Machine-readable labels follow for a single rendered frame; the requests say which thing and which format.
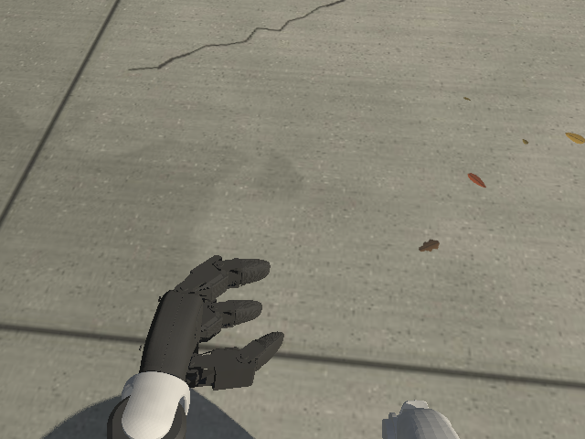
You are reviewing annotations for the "robot left hand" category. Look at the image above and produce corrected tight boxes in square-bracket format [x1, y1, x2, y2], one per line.
[139, 255, 284, 391]

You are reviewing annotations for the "robot right thigh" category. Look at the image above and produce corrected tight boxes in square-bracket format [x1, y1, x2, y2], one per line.
[382, 408, 460, 439]

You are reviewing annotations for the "robot right shin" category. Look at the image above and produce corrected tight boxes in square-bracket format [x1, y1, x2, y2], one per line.
[399, 400, 451, 424]

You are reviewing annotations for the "left robot forearm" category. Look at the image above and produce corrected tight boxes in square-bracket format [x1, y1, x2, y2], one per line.
[107, 371, 190, 439]

